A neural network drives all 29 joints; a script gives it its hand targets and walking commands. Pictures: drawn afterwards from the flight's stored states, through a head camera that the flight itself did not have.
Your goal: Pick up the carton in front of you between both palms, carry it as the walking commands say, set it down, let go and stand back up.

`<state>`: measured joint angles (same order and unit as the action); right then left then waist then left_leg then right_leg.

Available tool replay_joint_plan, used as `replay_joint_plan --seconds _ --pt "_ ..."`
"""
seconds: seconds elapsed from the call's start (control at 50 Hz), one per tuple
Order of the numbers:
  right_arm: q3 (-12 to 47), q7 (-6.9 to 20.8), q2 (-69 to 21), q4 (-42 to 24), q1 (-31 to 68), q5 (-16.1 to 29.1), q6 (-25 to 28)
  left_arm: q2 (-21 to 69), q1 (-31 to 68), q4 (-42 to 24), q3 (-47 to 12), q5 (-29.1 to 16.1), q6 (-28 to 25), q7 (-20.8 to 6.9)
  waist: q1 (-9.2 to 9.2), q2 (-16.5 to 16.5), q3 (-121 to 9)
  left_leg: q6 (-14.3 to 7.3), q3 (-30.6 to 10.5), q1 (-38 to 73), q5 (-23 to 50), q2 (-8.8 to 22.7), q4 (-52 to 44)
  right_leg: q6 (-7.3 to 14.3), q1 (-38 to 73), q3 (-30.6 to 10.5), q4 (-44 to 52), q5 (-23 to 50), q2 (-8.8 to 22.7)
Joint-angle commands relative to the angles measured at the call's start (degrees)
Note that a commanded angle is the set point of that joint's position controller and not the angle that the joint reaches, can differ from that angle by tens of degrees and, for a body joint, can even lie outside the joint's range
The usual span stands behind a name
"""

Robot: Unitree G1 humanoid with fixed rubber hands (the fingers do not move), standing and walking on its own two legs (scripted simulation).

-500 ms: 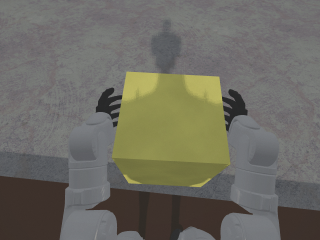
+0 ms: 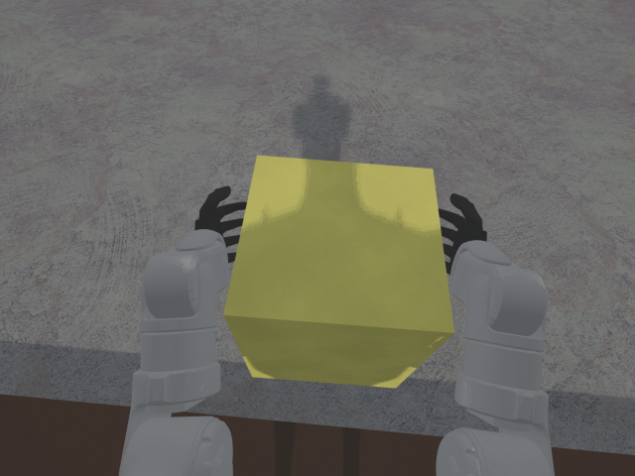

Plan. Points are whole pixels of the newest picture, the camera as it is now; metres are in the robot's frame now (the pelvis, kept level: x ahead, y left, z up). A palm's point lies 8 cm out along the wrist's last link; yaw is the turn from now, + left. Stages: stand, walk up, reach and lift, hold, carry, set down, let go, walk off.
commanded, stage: carry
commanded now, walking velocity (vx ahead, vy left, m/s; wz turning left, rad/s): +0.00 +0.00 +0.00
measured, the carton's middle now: (333, 283) +0.34 +0.00 +0.04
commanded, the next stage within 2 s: none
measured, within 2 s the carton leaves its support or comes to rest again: neither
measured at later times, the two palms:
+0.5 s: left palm (196, 256) +0.31 +0.16 +0.13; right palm (469, 265) +0.31 -0.14 +0.13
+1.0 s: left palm (188, 264) +0.30 +0.16 +0.13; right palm (466, 273) +0.30 -0.14 +0.13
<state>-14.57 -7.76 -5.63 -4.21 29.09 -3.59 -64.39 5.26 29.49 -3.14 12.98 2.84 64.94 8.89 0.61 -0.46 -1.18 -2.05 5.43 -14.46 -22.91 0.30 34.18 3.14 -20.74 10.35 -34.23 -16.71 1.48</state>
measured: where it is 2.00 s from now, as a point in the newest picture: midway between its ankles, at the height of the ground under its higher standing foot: outside the picture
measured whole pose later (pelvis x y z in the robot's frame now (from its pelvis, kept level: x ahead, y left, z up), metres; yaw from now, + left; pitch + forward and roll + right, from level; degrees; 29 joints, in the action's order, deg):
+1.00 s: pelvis -0.03 +0.01 +0.01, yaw +0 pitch +1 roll +0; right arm -15.1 -7.8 -5.2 0.6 30.5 -4.2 -65.7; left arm 4.6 30.5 1.4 13.1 3.5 66.3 8.6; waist 0.5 -0.3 -3.5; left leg -3.2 6.2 -14.0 -18.7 -0.5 31.1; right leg 2.3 -19.5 10.3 -29.8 -11.6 2.5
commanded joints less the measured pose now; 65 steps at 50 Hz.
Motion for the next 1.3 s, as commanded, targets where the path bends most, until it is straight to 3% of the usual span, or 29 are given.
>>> replay_joint_plan --seconds 0.0,0.14,0.36,1.28 --pt "39.38 6.54 -49.1 -2.08 34.12 15.89 -0.61 49.81 36.46 -4.02 -38.68 -16.41 -0.52 -7.48 -0.04 -0.26 -25.65 -1.37 -6.07 6.94 32.32 8.07 -2.97 1.11 14.15 -7.33 1.56 26.73 7.3" --pt "37.45 6.15 -47.94 0.18 33.81 14.7 -1.21 48.86 36.38 -2.03 -37.13 -15.79 0.0 -7.18 0.06 0.18 -22.39 -1.41 -6.32 4.94 23.93 7.78 -5.91 0.45 13.41 -7.92 4.39 21.6 7.64" --pt "35.62 5.76 -48.44 2.72 35.19 14.47 -1.55 49.08 37.79 -0.09 -35.43 -15.47 0.24 -6.61 0.08 0.16 -20.8 -1.47 -6.5 3.32 19.85 7.76 -7.9 -0.05 12.82 -7.98 6.36 17.99 7.74" --pt "35.41 5.95 -49.51 3.16 36.61 15.1 -1.69 49.92 38.99 0.12 -35.19 -15.6 0.49 -6.6 -0.22 0.09 -22.08 -2.04 -6.85 2.93 20.54 7.87 -8.03 -0.36 12.38 -7.67 6.47 16.68 7.76"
